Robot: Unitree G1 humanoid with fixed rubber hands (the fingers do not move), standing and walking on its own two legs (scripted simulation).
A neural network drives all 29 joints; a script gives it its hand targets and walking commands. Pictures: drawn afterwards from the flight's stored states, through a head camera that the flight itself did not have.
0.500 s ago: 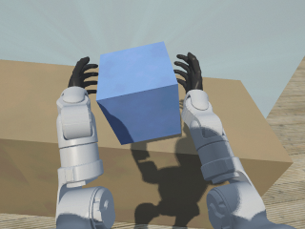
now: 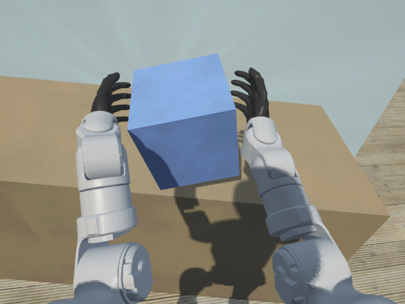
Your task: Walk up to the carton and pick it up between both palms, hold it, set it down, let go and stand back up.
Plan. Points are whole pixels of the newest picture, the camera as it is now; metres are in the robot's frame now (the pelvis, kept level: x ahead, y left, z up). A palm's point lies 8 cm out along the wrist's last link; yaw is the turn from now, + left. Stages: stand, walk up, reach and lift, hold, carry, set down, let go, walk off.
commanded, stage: hold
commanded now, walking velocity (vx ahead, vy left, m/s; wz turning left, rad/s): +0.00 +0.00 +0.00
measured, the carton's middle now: (188, 124) +0.43 -0.01 +0.18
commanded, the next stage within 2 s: none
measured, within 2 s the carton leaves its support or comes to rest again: neither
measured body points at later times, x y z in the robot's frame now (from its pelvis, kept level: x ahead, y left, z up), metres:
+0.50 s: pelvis +0.00 +0.00 +0.00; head -0.05 +0.03 +0.45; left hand +0.38 +0.14 +0.24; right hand +0.37 -0.13 +0.25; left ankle +0.03 +0.14 -0.75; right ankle +0.03 -0.12 -0.75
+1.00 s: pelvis +0.00 +0.00 +0.00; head -0.04 +0.03 +0.45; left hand +0.39 +0.14 +0.23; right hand +0.38 -0.13 +0.24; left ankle +0.03 +0.14 -0.75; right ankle +0.03 -0.12 -0.75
